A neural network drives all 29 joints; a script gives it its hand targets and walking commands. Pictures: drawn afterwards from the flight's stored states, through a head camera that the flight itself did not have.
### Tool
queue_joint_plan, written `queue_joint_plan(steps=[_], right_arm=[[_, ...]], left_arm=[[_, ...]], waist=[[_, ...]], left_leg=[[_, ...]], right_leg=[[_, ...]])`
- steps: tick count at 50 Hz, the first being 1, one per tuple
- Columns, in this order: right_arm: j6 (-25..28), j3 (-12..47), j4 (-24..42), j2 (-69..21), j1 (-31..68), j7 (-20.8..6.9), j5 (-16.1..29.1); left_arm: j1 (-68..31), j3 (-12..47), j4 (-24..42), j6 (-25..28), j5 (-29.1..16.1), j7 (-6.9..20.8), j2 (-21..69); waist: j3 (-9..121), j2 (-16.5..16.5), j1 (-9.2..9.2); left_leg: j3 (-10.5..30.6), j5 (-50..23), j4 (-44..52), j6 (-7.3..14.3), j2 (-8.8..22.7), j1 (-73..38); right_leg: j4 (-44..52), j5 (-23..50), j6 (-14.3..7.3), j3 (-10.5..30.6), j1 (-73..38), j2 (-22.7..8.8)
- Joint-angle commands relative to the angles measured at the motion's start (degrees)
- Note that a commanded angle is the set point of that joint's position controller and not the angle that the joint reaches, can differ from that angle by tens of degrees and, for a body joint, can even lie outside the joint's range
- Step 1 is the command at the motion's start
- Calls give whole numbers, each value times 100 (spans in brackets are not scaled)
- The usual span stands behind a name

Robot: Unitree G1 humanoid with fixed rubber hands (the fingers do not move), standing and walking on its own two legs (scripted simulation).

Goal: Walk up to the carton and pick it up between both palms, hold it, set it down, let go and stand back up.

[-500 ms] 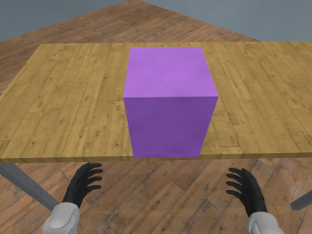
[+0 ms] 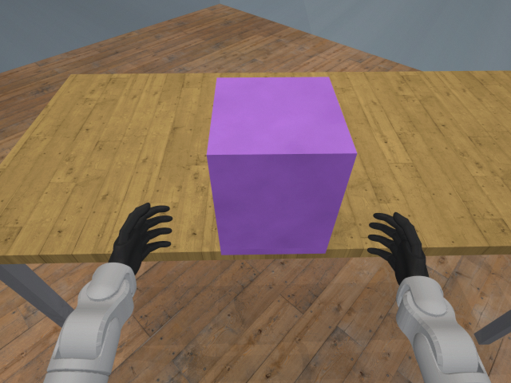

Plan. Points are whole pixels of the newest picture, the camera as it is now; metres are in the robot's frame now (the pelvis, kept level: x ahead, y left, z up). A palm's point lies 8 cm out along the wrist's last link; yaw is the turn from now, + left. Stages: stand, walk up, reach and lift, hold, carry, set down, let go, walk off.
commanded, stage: reach and lift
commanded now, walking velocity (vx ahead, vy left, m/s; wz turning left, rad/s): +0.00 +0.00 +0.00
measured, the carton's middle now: (273, 169) +0.47 +0.03 +0.08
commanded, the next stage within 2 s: none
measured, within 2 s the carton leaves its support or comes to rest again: neither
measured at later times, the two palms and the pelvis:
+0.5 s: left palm (127, 191) +0.34 +0.24 +0.15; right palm (412, 204) +0.36 -0.17 +0.13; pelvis -0.01 +0.00 +0.00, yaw +1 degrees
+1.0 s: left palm (129, 131) +0.40 +0.24 +0.21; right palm (412, 146) +0.42 -0.17 +0.19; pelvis +0.00 +0.00 +0.00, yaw +2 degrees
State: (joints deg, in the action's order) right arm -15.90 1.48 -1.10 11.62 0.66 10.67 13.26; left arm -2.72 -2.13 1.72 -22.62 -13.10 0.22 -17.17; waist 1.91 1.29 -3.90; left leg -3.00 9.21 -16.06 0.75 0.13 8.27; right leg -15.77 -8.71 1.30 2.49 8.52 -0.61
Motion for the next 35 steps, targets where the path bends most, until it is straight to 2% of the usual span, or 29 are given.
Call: queue_joint_plan(steps=[1,6,16,25,35], right_arm=[[-36,-318,762,638,1510,44,46],[-300,-339,427,656,2085,136,104],[-781,-552,13,720,3465,206,104],[-1130,-681,-433,761,4513,224,52],[-1316,-760,-1024,846,5546,194,61]], left_arm=[[-1521,-455,912,-166,7,-1,-700],[-2028,-617,796,-611,59,89,-718],[-3496,-758,326,-1164,28,55,-897],[-4569,-858,-314,-1418,52,69,-1117],[-5616,-836,-1028,-1476,29,104,-1342]], waist=[[1283,-176,35],[1260,-279,87],[1489,-274,173],[1842,-254,208],[2208,-293,284]], left_leg=[[50,-2345,-77,-128,-55,-920],[64,-2662,-26,-221,-115,-1070],[59,-2199,104,-172,-128,-964],[67,-2167,147,-116,-159,-877],[103,-2380,162,-133,-196,-849]], right_leg=[[277,469,-129,2,-173,220],[387,741,-105,17,-332,269],[401,590,-104,5,-477,247],[385,735,-123,-3,-655,244],[408,1067,-161,-5,-778,265]])
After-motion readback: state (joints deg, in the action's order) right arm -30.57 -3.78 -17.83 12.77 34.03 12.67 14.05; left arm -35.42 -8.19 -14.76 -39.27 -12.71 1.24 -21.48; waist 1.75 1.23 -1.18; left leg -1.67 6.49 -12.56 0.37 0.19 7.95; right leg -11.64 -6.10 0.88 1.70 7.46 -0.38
